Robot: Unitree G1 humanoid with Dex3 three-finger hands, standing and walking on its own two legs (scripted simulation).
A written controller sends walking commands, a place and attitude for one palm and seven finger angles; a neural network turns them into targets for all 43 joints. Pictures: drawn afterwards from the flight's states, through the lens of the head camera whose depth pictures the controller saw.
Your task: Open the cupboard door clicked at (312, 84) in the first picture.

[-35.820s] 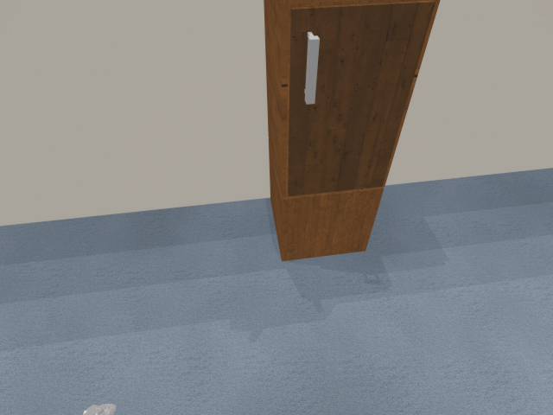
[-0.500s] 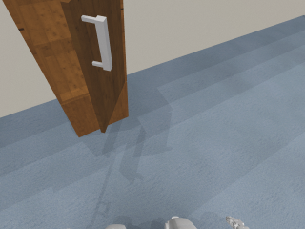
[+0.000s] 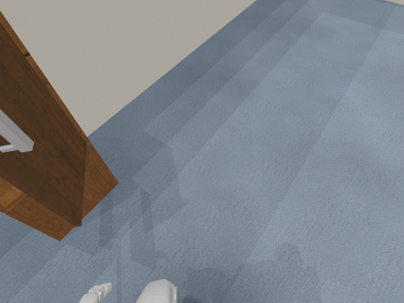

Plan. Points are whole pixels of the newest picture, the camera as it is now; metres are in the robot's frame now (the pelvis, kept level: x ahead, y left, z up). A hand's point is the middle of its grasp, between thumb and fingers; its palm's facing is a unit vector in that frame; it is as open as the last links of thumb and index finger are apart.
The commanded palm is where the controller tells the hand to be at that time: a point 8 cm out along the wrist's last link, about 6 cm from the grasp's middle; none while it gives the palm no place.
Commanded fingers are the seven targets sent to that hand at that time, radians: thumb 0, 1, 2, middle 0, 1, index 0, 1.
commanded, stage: walk to a spot facing it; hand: left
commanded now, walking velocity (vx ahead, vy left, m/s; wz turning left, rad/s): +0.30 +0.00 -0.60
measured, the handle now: out of the picture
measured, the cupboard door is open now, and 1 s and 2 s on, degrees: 48 48 48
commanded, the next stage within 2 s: turn to face it in 1.66 s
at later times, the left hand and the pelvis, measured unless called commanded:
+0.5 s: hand (132, 223) +0.31 +0.20 -0.17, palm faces -0.28 -0.95 -0.16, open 7.4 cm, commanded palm none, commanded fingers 0.00 0.90 0.90 -0.20 -0.30 -0.20 -0.30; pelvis +0.16 +0.04 +0.01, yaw -18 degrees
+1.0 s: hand (193, 160) +0.50 +0.05 -0.15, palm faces -0.46 -0.85 -0.27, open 7.2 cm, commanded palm none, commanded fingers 0.00 0.90 0.90 -0.20 -0.30 -0.20 -0.30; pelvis +0.38 -0.11 +0.00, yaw -31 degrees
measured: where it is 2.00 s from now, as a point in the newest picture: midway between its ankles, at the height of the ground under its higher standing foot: (280, 161)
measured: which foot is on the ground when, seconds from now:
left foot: up 0.00-0.20, down 0.22-0.70, up 0.72-1.00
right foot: down 0.00-0.22, up 0.24-0.70, down 0.72-1.00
